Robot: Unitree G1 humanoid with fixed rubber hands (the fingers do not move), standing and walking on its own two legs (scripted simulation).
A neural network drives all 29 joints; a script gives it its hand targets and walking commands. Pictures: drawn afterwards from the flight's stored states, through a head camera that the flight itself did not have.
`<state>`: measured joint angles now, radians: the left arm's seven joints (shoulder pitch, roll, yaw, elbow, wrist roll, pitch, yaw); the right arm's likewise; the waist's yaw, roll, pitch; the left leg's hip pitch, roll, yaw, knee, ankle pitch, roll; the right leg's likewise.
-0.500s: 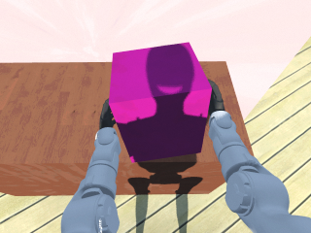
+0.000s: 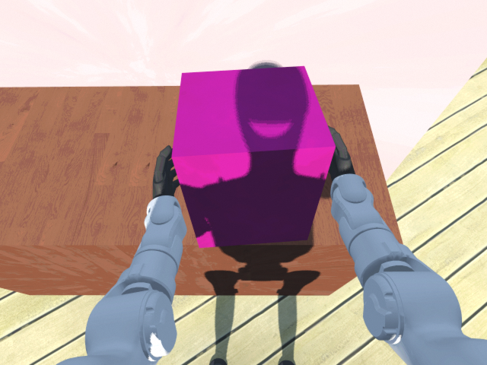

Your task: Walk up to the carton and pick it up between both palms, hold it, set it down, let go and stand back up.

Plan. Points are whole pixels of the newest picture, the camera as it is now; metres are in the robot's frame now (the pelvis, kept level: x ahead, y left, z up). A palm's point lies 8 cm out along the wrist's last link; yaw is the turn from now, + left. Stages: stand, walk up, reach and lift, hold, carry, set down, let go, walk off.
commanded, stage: set down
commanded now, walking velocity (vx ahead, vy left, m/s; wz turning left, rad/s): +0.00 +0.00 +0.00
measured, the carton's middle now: (248, 162) +0.46 +0.03 +0.01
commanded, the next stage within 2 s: none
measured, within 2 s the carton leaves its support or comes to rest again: rests again in 0.16 s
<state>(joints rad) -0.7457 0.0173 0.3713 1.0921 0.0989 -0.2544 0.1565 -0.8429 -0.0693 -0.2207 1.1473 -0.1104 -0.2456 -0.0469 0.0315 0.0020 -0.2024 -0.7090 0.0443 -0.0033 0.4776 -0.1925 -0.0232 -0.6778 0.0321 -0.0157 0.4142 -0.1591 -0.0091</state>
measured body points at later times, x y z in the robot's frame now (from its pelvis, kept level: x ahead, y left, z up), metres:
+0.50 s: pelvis -0.01 +0.00 +0.00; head +0.10 +0.01 +0.44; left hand +0.44 +0.22 +0.04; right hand +0.47 -0.15 +0.05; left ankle -0.01 +0.13 -0.73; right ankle -0.01 -0.11 -0.73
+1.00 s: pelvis -0.03 +0.00 +0.00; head +0.06 +0.00 +0.44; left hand +0.37 +0.23 +0.03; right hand +0.43 -0.16 +0.06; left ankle -0.01 +0.13 -0.73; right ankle -0.01 -0.11 -0.73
